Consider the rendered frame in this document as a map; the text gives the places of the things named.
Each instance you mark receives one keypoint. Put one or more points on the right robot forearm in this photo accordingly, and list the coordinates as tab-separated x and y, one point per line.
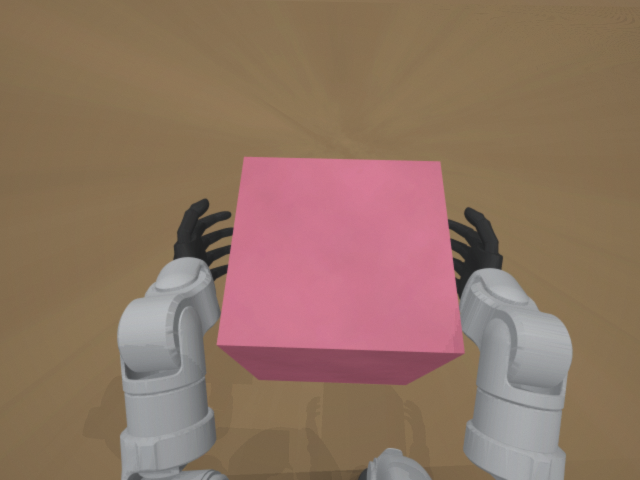
525	356

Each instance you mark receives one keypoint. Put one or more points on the robot right shin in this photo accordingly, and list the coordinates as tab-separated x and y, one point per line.
391	451

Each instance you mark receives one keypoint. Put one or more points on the carton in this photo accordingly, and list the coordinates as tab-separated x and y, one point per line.
341	271

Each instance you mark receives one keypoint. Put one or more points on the robot right hand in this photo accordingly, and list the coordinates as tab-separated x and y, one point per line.
483	252

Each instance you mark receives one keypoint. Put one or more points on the robot left hand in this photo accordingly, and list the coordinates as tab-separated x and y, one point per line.
191	243

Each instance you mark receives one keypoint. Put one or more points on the left robot forearm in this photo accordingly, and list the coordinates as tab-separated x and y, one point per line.
160	340

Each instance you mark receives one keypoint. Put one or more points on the right robot thigh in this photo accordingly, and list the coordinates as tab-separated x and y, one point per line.
396	467

